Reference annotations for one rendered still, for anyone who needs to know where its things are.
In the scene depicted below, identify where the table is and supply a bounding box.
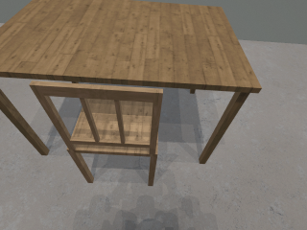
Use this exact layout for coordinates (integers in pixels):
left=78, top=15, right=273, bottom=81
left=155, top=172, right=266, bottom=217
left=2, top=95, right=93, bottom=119
left=0, top=0, right=262, bottom=164

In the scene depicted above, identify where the chair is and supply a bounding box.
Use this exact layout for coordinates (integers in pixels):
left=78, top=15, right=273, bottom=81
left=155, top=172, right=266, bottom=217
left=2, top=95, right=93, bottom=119
left=29, top=80, right=163, bottom=186

